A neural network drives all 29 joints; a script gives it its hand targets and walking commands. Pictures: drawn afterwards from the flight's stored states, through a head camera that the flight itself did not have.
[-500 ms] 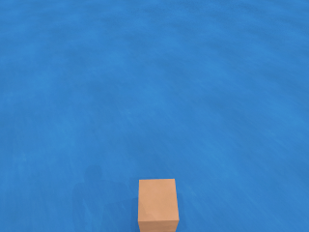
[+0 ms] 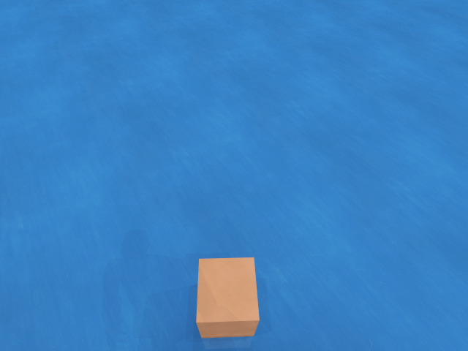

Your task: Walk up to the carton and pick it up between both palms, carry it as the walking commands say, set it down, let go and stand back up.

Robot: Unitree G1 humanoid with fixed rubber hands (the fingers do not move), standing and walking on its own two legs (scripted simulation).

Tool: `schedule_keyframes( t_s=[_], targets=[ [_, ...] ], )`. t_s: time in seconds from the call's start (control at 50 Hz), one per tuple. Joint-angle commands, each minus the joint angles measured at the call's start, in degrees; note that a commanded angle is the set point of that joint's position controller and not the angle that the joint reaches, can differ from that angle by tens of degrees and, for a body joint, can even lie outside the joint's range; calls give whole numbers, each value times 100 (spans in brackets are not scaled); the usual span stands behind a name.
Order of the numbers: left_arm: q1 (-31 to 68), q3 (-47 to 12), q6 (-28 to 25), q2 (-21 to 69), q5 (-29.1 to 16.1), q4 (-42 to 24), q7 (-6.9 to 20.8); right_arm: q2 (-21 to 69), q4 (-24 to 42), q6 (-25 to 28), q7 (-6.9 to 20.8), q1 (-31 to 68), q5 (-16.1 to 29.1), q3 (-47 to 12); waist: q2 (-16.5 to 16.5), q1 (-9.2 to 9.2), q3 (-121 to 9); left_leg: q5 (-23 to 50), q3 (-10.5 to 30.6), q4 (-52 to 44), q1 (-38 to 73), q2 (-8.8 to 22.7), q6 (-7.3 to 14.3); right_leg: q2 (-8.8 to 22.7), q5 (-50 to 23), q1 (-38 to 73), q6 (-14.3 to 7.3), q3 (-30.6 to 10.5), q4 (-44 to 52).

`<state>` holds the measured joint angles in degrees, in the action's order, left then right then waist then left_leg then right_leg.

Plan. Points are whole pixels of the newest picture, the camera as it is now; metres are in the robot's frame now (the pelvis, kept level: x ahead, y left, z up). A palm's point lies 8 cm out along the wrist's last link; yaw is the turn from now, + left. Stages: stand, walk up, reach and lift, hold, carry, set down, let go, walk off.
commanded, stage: walk up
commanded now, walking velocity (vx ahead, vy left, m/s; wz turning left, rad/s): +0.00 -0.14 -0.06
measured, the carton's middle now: (227, 298) +0.40 +0.02 -0.63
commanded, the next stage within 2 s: stand in 1.80 s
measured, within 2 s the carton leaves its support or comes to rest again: neither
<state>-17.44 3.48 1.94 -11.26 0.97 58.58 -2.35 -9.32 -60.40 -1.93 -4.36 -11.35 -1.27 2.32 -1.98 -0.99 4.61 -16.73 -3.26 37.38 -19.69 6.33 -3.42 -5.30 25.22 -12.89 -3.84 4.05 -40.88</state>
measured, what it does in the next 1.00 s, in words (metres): steps on the spot: right foot, then left foot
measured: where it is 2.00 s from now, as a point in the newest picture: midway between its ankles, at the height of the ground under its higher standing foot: outside the picture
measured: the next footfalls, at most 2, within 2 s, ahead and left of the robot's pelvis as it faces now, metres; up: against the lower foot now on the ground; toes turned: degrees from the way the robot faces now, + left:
right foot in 0.10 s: +0.01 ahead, -0.11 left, +0.00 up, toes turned +8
left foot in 0.44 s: +0.03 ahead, +0.10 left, +0.00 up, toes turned -2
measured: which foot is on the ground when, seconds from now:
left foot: down 0.00-0.12, up 0.14-0.42, down 0.44-1.00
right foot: up 0.00-0.08, down 0.10-1.00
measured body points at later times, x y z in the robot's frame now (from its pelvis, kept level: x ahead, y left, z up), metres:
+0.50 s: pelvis +0.01 -0.06 +0.02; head +0.02 -0.06 +0.47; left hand -0.01 +0.15 -0.14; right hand +0.03 -0.27 -0.15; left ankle -0.04 +0.06 -0.72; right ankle -0.04 -0.11 -0.72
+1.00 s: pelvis +0.01 +0.00 +0.02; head +0.02 +0.01 +0.47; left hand -0.02 +0.20 -0.14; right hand +0.02 -0.21 -0.14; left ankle -0.01 +0.09 -0.72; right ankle -0.04 -0.11 -0.72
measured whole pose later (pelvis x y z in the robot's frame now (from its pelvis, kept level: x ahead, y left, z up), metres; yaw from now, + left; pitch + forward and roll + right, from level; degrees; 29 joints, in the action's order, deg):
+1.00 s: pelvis +0.01 +0.00 +0.02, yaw +1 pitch -2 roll +0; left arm -18.1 1.7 -1.2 -5.3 0.3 66.6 -2.1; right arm -6.9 -65.3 0.6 -2.7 -15.3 0.3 1.1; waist -0.4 1.1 2.0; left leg -14.8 -4.7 23.5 -6.6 -0.6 2.1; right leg 0.2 16.5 -2.8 -0.6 3.5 -21.6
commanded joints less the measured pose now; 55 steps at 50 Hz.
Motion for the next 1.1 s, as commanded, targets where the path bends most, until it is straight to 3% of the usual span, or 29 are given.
schedule_keyframes(
  t_s=[0.0, 0.02, 0.04, 0.06, 0.08, 0.1, 0.12, 0.16, 0.2, 0.26, 0.36, 0.4, 0.46, 0.48, 0.52, 0.56, 0.6, 0.62, 0.66, 0.68, 0.7, 0.72, 0.74, 0.76, 0.78, 0.82, 0.88, 0.94, 1.08],
  targets=[
    [-428, 200, 21, -553, 47, -499, 50, -1301, 278, 36, -75, -245, -99, 304, 1528, -119, -583, 2768, 2064, -1456, 12, 2117, 1620, 879, 987, -579, 332, -865, -1518],
    [-819, 135, -13, -259, -6, -372, 59, -1319, 482, 35, -26, 373, -44, 273, 1497, 285, -509, 1713, 1519, -1253, -516, 1530, 1012, 1031, 421, 82, 276, -1009, -122],
    [-1185, 51, -57, 2, -70, -127, 84, -1061, 467, -20, 82, 565, -34, 235, 1319, 541, -412, 286, 865, -1238, -841, 880, 682, 678, -526, 708, 305, -347, 1176],
    [-1291, -72, -170, 76, -10, -72, 145, -713, 201, -98, 149, 56, 45, 138, 512, 568, -359, -490, 198, -487, -560, 63, 399, 851, -409, 814, 419, -801, 2472],
    [-1213, 83, -256, -624, 74, -134, 107, -328, 315, -133, 203, -96, 23, 46, -1290, 470, -174, -1403, -82, 572, -1111, -289, 195, 2060, -865, 658, 246, -2215, 2965],
    [-677, 78, -317, -927, 146, -473, 108, -225, 208, -188, 212, -483, 21, -27, -1080, 163, -103, -1542, 185, 728, -773, -172, 60, 2712, -1105, -155, -141, -2651, 3246],
    [-374, -22, -285, -605, 93, -425, 100, -343, 206, -220, 270, -208, 58, 31, -1053, 219, -108, -1441, 448, 1121, -133, -134, 172, 2485, -1278, -701, -384, -2414, 3191],
    [-39, -102, -405, -259, 47, -459, 33, -399, 23, -204, 279, -264, 35, 79, -629, 29, 18, -878, 458, 1118, -121, -175, 225, 1866, -2752, -10, -236, -1668, 2665],
    [20, -158, -432, -259, -13, -364, -2, -370, -143, -164, 267, -484, 88, 42, -572, -69, 77, -640, 315, 845, -130, -111, 215, 1805, -4334, 243, -137, -1055, 2502],
    [-576, -145, -468, -221, -24, -83, -47, -452, -262, -134, 190, -601, 106, -17, -365, 68, -5, -729, 251, 411, -181, -308, 263, 1893, -5721, 1028, -59, -1205, 2094],
    [-553, -120, -435, -210, -13, 72, -109, -254, -255, -66, 160, -508, 170, -97, -172, 163, -48, -274, 276, -606, 326, -261, 236, 2151, -5065, 1060, -157, -1539, 2303],
    [-485, -109, -401, -240, -71, 162, -76, -200, -441, -10, 134, -843, 189, -120, -9, 17, -249, 752, 357, -1323, 1145, -169, 313, 1976, -4312, 732, -44, -1407, 2269],
    [-542, -128, -436, -34, -52, 212, -57, -426, -536, 34, 164, -729, 142, -48, 485, 291, -188, 1684, 489, -1263, 1231, -159, 406, 1479, -4666, 784, 344, -983, 2304],
    [-705, 35, -446, -453, 36, 167, -111, -715, -459, -3, 164, -529, 95, 84, 774, 475, -130, 1404, 250, -836, 466, -346, 326, 1777, -5454, 1432, 270, -1302, 1955],
    [-725, -97, -422, -341, 80, 365, -104, -226, -501, 17, 150, -698, 156, -56, -38, 254, -192, 660, 220, -935, 587, -350, 269, 1911, -6080, 1441, 72, -1286, 2012],
    [-1186, 70, -353, -621, 134, 436, -218, -489, -283, -74, 122, -224, 109, 85, -122, 575, -84, -881, 65, 394, -537, -475, 181, 2705, -6216, 1901, -457, -2091, 2166],
    [-1033, 119, -342, -564, 144, 386, -239, -470, -224, -121, 197, -101, 48, 111, -159, 571, -144, -1305, 212, 1715, -884, -377, 117, 3052, -5790, 1524, -954, -2136, 2161],
    [-563, -40, -393, -147, 123, 277, -160, 131, -231, -53, 211, -210, 108, -138, -173, 291, -419, -1133, 562, 1031, -98, -102, 183, 2582, -4581, 975, -984, -1580, 2430],
    [-42, -108, -382, 77, 68, 274, -99, 215, -328, -29, 220, -384, 166, -167, -527, 30, 73, -643, 365, -322, 535, -203, 217, 1888, -3119, 146, -409, -999, 2551],
    [-206, -66, -366, 14, 123, 345, -61, 49, -401, -24, 195, -549, 140, -129, -584, 132, 102, -156, 97, -972, 730, -386, 259, 1646, -2525, 285, -221, -901, 2466],
    [-190, -48, -349, -24, 16, 476, -53, -49, -432, 27, 176, -683, 105, -136, -186, 45, 122, 878, 124, -1744, 1261, -298, 236, 1544, -2809, 43, -31, -687, 2207],
    [-356, -32, -311, 54, -21, 567, 1, -336, -387, 94, 206, -864, 75, 0, -119, 22, 35, 855, 138, -1390, 1769, -231, 345, 1263, -1266, -324, 44, -634, 2171],
    [-524, -71, -308, 103, -57, 548, 19, -603, -337, 134, 181, -766, 2, 18, 471, 69, -21, 1554, 681, -1823, 1844, 328, 423, 1196, -1579, -417, 186, -530, 2052],
    [-726, -127, -287, 300, -99, 539, 29, -593, -262, 172, 201, -672, 39, 30, 1025, 213, -10, 726, 957, -1995, 1388, 522, 586, 848, -727, -160, 284, -365, 2008],
    [-536, -56, -261, 254, -175, 514, 36, -375, -308, 158, 222, -482, 139, -84, 954, 185, 255, -496, 1020, -2233, 734, 407, 728, 770, -579, 231, 254, -205, 2016],
    [-586, -166, -303, 231, -189, 558, 26, -342, -214, 206, 179, -266, 215, -137, 685, 228, 681, 1213, 821, -2090, 497, 254, 553, 1071, -1534, 455, 308, -488, 2337],
    [-480, -37, -303, 92, -31, 721, 12, -302, -346, 267, 161, -813, 167, -52, 424, 158, 255, 363, 585, -1907, 1366, 28, 658, 888, -926, 230, 188, -316, 2192],
    [-714, -122, -359, 149, -64, 875, -11, -301, -381, 359, 177, -719, 160, -18, 236, 244, 398, 2336, 616, -1927, 1241, 136, 589, 1140, -2146, 550, 301, -483, 2450],
    [-589, -143, -302, 118, -56, 883, -29, -188, -402, 406, 171, -987, 110, -5, 253, 193, 137, 2223, 608, -1951, 1349, 67, 571, 1110, -2086, 733, 321, -491, 2399]
  ],
)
